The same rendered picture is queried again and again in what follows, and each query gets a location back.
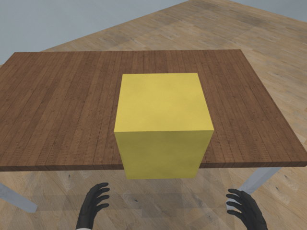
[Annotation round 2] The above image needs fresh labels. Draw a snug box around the table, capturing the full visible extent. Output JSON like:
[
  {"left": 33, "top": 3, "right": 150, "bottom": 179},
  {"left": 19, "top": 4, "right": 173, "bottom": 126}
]
[{"left": 0, "top": 49, "right": 307, "bottom": 213}]

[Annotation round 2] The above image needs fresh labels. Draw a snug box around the left robot hand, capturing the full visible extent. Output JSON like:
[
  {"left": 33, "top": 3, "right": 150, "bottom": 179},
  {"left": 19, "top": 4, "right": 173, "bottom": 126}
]
[{"left": 75, "top": 183, "right": 110, "bottom": 230}]

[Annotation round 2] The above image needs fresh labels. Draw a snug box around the right robot hand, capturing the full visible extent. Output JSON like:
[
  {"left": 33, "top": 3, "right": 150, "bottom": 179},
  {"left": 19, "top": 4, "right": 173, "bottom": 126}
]
[{"left": 226, "top": 189, "right": 268, "bottom": 230}]

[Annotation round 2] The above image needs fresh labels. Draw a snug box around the carton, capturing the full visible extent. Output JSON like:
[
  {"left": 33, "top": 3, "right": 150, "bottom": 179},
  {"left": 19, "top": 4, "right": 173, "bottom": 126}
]
[{"left": 114, "top": 73, "right": 214, "bottom": 179}]

